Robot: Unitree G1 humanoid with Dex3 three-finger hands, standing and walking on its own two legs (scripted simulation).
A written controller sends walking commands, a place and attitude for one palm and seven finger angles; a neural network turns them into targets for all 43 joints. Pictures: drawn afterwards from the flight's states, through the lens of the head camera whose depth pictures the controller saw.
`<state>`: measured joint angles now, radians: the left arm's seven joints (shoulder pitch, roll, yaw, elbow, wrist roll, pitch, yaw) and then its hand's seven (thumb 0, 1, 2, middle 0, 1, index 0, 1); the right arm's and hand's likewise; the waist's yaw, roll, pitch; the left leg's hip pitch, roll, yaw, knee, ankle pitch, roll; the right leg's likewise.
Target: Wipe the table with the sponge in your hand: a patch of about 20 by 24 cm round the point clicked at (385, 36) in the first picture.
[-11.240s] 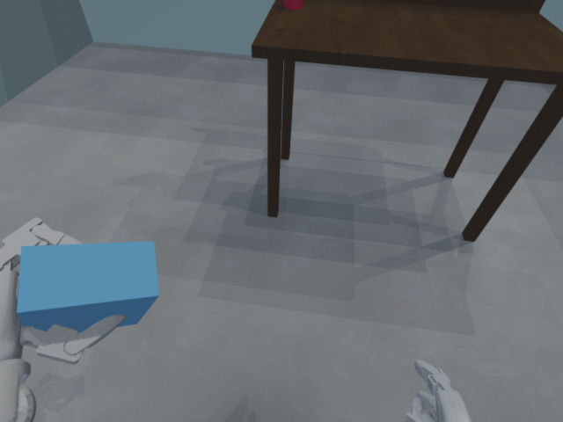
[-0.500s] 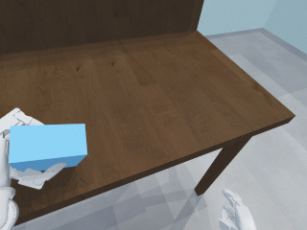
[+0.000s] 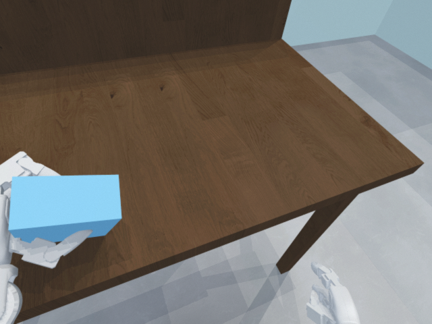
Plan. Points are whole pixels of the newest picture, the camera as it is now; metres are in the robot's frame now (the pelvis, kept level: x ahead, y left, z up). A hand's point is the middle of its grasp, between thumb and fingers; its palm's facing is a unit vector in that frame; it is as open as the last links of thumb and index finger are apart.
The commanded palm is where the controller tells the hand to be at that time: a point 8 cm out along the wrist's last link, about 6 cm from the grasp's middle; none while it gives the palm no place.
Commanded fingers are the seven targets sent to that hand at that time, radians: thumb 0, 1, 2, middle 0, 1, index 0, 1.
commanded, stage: look again from close up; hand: left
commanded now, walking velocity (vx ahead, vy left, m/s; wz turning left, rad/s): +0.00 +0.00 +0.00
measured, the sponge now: (82, 210) +0.23 +0.22 +0.14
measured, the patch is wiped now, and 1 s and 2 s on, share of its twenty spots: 0.00 0.00 0.00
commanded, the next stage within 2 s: turn the palm down, sponge in hand in 0.16 s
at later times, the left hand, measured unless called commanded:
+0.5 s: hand (62, 198) +0.23 +0.23 +0.17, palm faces +0.34 -0.78 -0.53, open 9.7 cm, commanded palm +0.16 +0.27 +0.19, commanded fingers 0.00 0.10 1.30 -1.20 -1.60 -1.20 -1.60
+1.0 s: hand (83, 198) +0.22 +0.19 +0.20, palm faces +0.33 -0.53 -0.78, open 9.7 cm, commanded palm +0.17 +0.24 +0.24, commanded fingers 0.00 0.10 1.30 -1.20 -1.60 -1.20 -1.60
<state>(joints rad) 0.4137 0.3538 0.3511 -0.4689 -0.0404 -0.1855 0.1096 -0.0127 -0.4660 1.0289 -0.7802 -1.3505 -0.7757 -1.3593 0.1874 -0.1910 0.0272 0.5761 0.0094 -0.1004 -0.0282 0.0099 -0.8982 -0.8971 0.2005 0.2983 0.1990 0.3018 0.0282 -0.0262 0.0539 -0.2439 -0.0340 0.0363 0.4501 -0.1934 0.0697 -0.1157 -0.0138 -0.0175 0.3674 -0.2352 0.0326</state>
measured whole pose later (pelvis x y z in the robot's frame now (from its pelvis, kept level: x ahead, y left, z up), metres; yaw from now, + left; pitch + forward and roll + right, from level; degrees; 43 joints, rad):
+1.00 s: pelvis -0.02 -0.08 -0.02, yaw +1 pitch -3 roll +1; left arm 0.18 0.66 0.32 -0.41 0.16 0.21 -0.04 -0.01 -0.47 1.03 -0.78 -1.35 -0.78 -1.36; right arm 0.14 -0.26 0.05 0.59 0.03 -0.03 -0.12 0.01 -0.90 -0.90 0.20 0.30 0.20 0.30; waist 0.07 0.09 0.00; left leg -0.31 0.03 -0.01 0.63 -0.26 -0.04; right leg -0.23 0.06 -0.05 0.65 -0.37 -0.08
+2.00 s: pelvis -0.04 -0.04 -0.01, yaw +1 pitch -4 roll +0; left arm -0.12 0.69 0.09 -0.44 0.66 0.57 -0.16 -0.01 -0.47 1.04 -0.78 -1.35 -0.78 -1.36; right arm -0.03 -0.27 0.09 0.64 0.08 0.04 -0.11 0.01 -0.90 -0.90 0.20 0.30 0.14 0.28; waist 0.15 0.12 0.01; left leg -0.24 -0.03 0.01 0.47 -0.15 0.02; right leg -0.17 0.00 -0.04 0.53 -0.28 -0.02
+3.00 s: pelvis -0.02 -0.05 -0.01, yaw +1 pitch -4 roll +1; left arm -0.13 0.66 0.01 -0.36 0.73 0.52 -0.15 -0.01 -0.47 1.04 -0.78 -1.35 -0.78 -1.36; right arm -0.02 -0.27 0.08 0.64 0.07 0.02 -0.09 0.01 -0.90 -0.90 0.20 0.30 0.19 0.31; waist 0.14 0.12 0.00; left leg -0.22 -0.01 0.01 0.46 -0.17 0.00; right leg -0.15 0.02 -0.04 0.51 -0.29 -0.04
